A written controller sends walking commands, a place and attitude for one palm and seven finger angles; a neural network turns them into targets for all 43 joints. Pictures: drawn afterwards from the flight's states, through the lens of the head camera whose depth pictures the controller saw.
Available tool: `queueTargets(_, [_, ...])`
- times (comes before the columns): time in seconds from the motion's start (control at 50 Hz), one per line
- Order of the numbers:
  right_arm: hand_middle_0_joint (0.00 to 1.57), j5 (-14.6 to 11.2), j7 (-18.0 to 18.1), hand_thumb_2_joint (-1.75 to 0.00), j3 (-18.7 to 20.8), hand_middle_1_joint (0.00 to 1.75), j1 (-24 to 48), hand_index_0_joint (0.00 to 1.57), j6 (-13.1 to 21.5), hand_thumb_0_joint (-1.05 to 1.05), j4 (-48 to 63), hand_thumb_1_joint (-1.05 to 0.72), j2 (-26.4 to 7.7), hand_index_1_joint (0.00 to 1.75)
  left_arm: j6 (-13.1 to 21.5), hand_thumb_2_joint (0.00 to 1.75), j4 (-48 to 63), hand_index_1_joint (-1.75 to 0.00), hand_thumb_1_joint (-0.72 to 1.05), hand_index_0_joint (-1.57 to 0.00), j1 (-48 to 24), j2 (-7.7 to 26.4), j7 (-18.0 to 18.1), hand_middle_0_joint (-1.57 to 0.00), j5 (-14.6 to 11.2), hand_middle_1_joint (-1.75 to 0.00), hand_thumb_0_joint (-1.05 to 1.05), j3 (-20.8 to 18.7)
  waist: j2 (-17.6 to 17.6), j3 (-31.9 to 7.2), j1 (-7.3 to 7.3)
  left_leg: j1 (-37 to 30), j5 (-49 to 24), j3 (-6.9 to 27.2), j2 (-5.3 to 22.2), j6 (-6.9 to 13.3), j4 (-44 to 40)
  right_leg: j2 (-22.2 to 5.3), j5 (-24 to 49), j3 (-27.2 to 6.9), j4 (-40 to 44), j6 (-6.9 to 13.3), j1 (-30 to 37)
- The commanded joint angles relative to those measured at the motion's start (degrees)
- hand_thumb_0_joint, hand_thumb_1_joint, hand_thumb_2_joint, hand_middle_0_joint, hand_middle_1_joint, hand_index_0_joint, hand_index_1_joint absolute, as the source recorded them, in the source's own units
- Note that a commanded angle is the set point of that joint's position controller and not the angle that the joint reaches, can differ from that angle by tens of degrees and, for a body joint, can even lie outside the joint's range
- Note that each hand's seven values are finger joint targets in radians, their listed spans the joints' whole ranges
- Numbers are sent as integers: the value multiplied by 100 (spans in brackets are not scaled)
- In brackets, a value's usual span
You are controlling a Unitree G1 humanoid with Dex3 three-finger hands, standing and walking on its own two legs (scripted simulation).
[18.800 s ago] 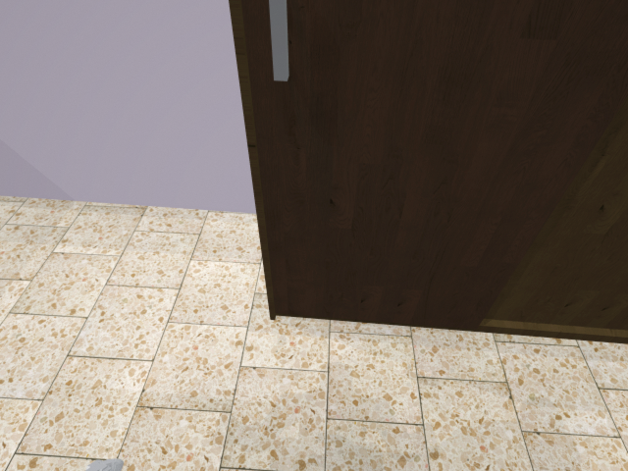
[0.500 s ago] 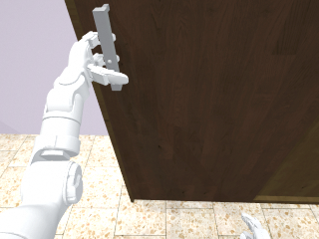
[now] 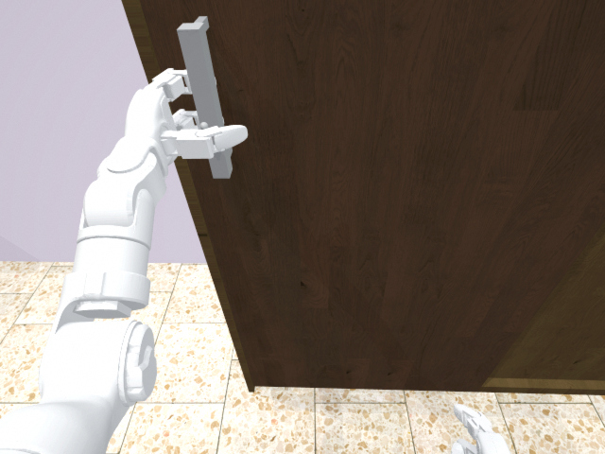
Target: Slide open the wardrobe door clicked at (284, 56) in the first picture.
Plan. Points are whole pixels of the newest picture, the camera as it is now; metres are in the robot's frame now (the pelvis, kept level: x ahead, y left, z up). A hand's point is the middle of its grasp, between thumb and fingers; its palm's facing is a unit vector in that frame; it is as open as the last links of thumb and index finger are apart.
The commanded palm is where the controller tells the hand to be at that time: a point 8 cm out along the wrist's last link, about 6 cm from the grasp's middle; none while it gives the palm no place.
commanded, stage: grip the handle and tug to test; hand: left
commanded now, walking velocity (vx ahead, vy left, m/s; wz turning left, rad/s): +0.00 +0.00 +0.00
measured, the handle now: (213, 102) +0.48 +0.15 +0.26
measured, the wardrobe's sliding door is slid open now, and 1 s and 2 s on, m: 0.00 0.00 0.00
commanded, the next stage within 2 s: tug the door sideways, standing still in 1.04 s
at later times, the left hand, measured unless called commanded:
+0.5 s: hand (204, 128) +0.42 +0.14 +0.26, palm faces +0.04 -1.00 -0.01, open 7.6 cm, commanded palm +0.40 +0.19 +0.26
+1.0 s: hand (206, 129) +0.42 +0.14 +0.26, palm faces +0.05 -1.00 -0.01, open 7.6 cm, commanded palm +0.37 +0.19 +0.26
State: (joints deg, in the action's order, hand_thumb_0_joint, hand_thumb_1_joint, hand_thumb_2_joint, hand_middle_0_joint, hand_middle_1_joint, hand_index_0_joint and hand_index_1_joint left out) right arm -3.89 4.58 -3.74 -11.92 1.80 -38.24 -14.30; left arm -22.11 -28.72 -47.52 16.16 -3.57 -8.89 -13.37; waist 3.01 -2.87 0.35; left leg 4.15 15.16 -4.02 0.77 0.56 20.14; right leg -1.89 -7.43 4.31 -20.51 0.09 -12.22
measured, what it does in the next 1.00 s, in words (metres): stands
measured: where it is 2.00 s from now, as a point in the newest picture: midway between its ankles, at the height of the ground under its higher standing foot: outside the picture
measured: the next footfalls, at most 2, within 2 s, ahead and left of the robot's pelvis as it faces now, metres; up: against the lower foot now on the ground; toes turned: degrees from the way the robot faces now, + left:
none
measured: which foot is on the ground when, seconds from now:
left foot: down 0.00-1.00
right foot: down 0.00-1.00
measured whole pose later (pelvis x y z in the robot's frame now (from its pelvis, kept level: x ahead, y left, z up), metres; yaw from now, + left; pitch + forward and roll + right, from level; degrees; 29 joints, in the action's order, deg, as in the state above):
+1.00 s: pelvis +0.00 +0.00 +0.00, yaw +0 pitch -1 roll +0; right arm -3.9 4.2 -3.9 -12.0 2.2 -38.0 -14.2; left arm -21.8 -26.7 -46.2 15.6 -2.6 -9.0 -12.8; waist 3.1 -2.5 0.2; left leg 4.2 15.0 -3.9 0.6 0.6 20.4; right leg -2.1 -7.4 4.2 -20.9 0.1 -12.4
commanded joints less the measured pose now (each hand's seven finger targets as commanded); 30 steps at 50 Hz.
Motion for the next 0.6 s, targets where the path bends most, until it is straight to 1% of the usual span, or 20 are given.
queueTargets(0.0, [20, -30, 41, -90, 225, 30, 761, 20, 350, 0, 932, -90, -605, 30, 468, 70, 1678, -133, 43, -40, -3110, 1053, -47, -40, -88, -133, 0, -45, -213, -1664, 11, 50, -1769, 283, -64, 95, -189, 118, 1357, -192, 3, 203, 1175])
queueTargets(0.06, [20, -13, 40, -90, 218, 30, 734, 20, 358, 0, 892, -90, -616, 30, 424, 76, 1528, -135, 57, -42, -2925, 1145, -82, -42, -158, -135, 0, -211, -478, -1731, 54, 102, -1759, 288, -74, 97, -173, 134, 1405, -191, -18, 197, 1266])
queueTargets(0.08, [20, -20, 49, -90, 230, 30, 777, 20, 340, 0, 910, -90, -645, 30, 428, 78, 1457, -136, 62, -42, -2787, 1271, -93, -42, -152, -136, 0, -287, -456, -1644, 89, 114, -1716, 280, -74, 103, -191, 130, 1334, -192, 16, 194, 1243])
queueTargets(0.12, [20, -13, 48, -90, 209, 30, 768, 20, 352, 0, 902, -90, -613, 30, 453, 82, 1579, -137, 71, -43, -3014, 1137, -95, -43, -139, -137, 0, -158, -337, -1665, 34, 98, -1780, 291, -72, 94, -189, 120, 1400, -187, -16, 207, 1232])
queueTargets(0.16, [20, -9, 36, -90, 213, 30, 742, 20, 342, 0, 874, -90, -624, 30, 427, 86, 1499, -139, 81, -44, -2952, 1226, -79, -44, -129, -139, 0, -240, -381, -1675, 48, 132, -1762, 284, -69, 84, -183, 125, 1400, -181, -8, 202, 1235])
queueTargets(0.18, [20, -17, 42, -90, 233, 30, 784, 20, 323, 0, 914, -90, -639, 30, 434, 88, 1496, -139, 85, -44, -2792, 1307, -70, -44, -120, -139, 0, -300, -364, -1666, 103, 112, -1756, 279, -64, 89, -194, 129, 1342, -186, 2, 202, 1248])
queueTargets(0.2, [20, -11, 45, -90, 210, 30, 771, 20, 320, 0, 888, -90, -633, 30, 428, 90, 1485, -140, 90, -45, -2891, 1254, -69, -45, -117, -140, 0, -243, -353, -1601, 55, 168, -1766, 286, -62, 85, -208, 116, 1370, -178, -1, 203, 1237])
queueTargets(0.24, [20, -24, 44, -90, 218, 30, 770, 20, 320, 0, 885, -90, -625, 30, 402, 90, 1492, -140, 90, -45, -2890, 1296, -42, -45, -106, -140, 0, -287, -447, -1621, 59, 180, -1704, 270, -57, 101, -182, 119, 1329, -193, 0, 190, 1221])
queueTargets(0.26, [20, -22, 45, -90, 204, 30, 770, 20, 317, 0, 870, -90, -620, 30, 384, 90, 1471, -140, 90, -45, -3029, 1174, -35, -45, -93, -140, 0, -162, -347, -1523, 23, 205, -1676, 277, -67, 92, -191, 117, 1302, -187, 4, 196, 1153])
queueTargets(0.3, [20, -21, 41, -90, 214, 30, 784, 20, 326, 0, 884, -90, -616, 30, 391, 90, 1583, -140, 90, -45, -3115, 1114, 2, -45, -68, -140, 0, -86, -169, -1608, 19, 107, -1745, 289, -61, 77, -189, 111, 1288, -182, 0, 208, 1135])
queueTargets(0.32, [20, -17, 36, -90, 214, 30, 757, 20, 342, 0, 857, -90, -596, 30, 383, 90, 1574, -140, 90, -45, -3193, 1016, 24, -45, -74, -140, 0, -34, -281, -1592, -14, 87, -1797, 310, -64, 73, -163, 126, 1331, -169, -13, 208, 1102])
queueTargets(0.36, [20, -4, 25, -90, 223, 30, 745, 20, 336, 0, 863, -90, -603, 30, 363, 90, 1608, -140, 90, -45, -3042, 1109, 55, -45, -61, -140, 0, -153, -344, -1782, 52, 62, -1930, 294, -62, 72, -134, 131, 1475, -165, -68, 213, 1220])
queueTargets(0.4, [20, -7, 21, -90, 209, 30, 778, 20, 329, 0, 880, -90, -600, 30, 368, 90, 1588, -140, 90, -45, -3004, 991, 46, -45, -86, -140, 0, -46, -324, -1683, 45, 82, -1869, 315, -55, 59, -167, 122, 1386, -158, -44, 208, 1184])
queueTargets(0.42, [20, -12, 25, -90, 205, 30, 766, 20, 326, 0, 831, -90, -604, 30, 372, 90, 1561, -140, 90, -45, -3205, 970, 45, -45, -73, -140, 0, 11, -301, -1595, -18, 98, -1765, 314, -53, 56, -170, 126, 1283, -158, -14, 208, 1095])
queueTargets(0.46, [20, -10, 33, -90, 211, 30, 728, 20, 337, 0, 807, -90, -607, 30, 363, 90, 1434, -140, 90, -45, -3220, 965, 56, -45, -69, -140, 0, -6, -458, -1526, -23, 122, -1692, 337, -43, 71, -173, 141, 1199, -149, -8, 205, 1041])
queueTargets(0.48, [20, -4, 44, -90, 224, 30, 752, 20, 335, 0, 834, -90, -620, 30, 383, 90, 1411, -140, 90, -45, -3147, 984, 64, -45, -59, -140, 0, -7, -385, -1541, 15, 67, -1706, 342, -45, 61, -203, 138, 1140, -147, 12, 208, 1047])
queueTargets(0.5, [20, -10, 44, -90, 209, 30, 758, 20, 351, 0, 831, -90, -606, 30, 412, 90, 1554, -140, 90, -45, -3372, 926, 65, -45, -47, -140, 0, 90, -173, -1647, -28, 30, -1706, 335, -52, 52, -194, 117, 1136, -163, 2, 212, 1047])
queueTargets(0.52, [20, -13, 49, -90, 191, 30, 767, 20, 370, 0, 811, -90, -568, 30, 398, 90, 1457, -140, 90, -45, -3463, 710, 61, -45, -60, -140, 0, 243, -215, -1521, -69, 32, -1654, 351, -53, 56, -174, 129, 1090, -151, 3, 211, 930])
queueTargets(0.54, [20, -7, 58, -90, 208, 30, 703, 20, 374, 0, 759, -90, -595, 30, 391, 90, 1319, -140, 90, -45, -3452, 877, 89, -45, -67, -140, 0, 88, -443, -1529, -71, 84, -1567, 365, -45, 64, -180, 142, 1021, -147, 27, 198, 945])
queueTargets(0.58, [20, -4, 80, -90, 209, 30, 690, 20, 376, 0, 736, -90, -626, 30, 396, 90, 1063, -140, 90, -45, -3463, 890, 79, -45, -49, -140, 0, 122, -413, -1443, -80, 121, -1444, 375, -53, 62, -214, 126, 868, -146, 59, 195, 889])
